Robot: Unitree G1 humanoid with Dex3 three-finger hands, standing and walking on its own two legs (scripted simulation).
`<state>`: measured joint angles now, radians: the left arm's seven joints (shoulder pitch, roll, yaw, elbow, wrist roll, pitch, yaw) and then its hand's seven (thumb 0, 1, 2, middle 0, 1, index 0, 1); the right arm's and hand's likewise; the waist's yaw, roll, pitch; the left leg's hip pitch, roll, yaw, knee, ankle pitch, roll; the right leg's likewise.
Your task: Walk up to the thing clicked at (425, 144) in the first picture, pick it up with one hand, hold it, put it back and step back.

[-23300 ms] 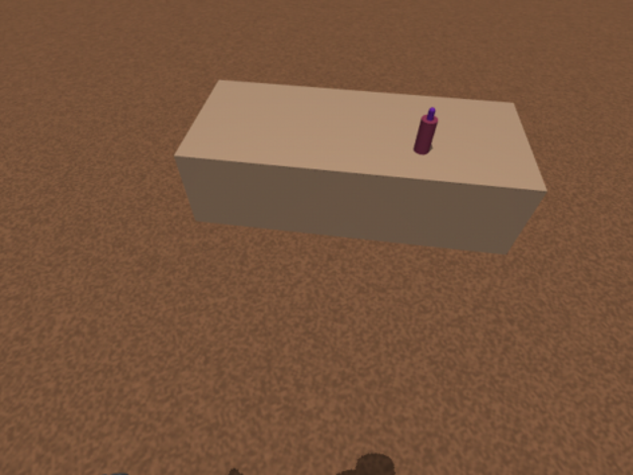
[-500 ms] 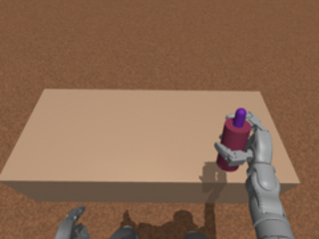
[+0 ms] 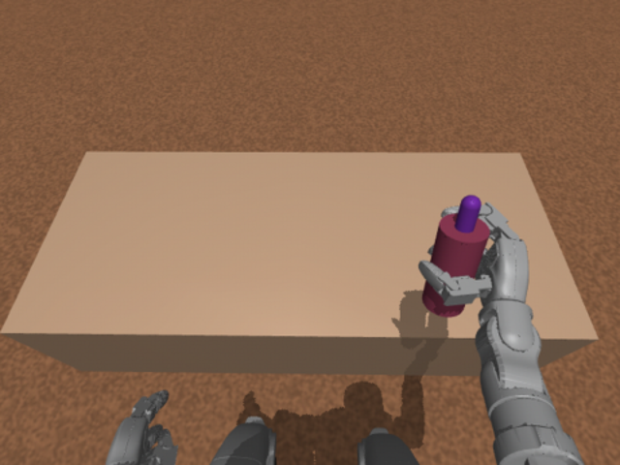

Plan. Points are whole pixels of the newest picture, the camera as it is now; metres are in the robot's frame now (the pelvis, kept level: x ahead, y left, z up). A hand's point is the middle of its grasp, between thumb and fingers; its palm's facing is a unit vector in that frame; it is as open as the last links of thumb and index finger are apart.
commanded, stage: crouch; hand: right
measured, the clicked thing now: (456, 255) +0.36 -0.17 +0.04
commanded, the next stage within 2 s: lower in 1.12 s
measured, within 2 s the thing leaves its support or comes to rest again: neither
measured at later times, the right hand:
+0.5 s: hand (422, 240) +0.47 -0.18 -0.10, palm faces +0.15 +0.99 -0.01, open 9.6 cm
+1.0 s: hand (417, 238) +0.52 -0.19 -0.16, palm faces +0.16 +0.99 -0.02, open 9.6 cm
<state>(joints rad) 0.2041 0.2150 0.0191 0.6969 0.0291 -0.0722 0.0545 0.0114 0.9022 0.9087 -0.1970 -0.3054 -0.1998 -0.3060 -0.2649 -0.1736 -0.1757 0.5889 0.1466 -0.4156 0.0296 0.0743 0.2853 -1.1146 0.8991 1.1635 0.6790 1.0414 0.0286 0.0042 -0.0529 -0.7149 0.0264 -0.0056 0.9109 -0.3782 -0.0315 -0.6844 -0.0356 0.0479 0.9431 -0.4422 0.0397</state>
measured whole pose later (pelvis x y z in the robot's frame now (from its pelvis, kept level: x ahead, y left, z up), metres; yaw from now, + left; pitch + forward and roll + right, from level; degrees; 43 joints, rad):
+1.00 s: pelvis -0.05 -0.01 -0.18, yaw +2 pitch +35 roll +3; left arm 0.26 0.27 -0.01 0.66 0.09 0.02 -0.03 0.01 0.90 0.91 -0.20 -0.30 -0.20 -0.30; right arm -1.01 -0.50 -0.47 1.16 -0.01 -0.48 0.04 0.07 0.29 -1.14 0.90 1.17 0.67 1.05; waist 0.20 -0.02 -0.16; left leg -1.72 0.01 -0.01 1.66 -0.55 -0.05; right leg -1.71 -0.02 0.10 1.74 -0.65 0.04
